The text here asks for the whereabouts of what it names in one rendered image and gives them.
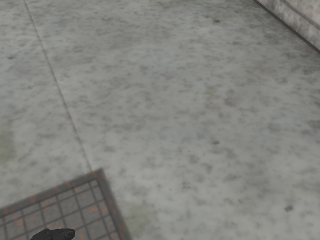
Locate left robot hand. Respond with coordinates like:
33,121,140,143
30,228,75,240

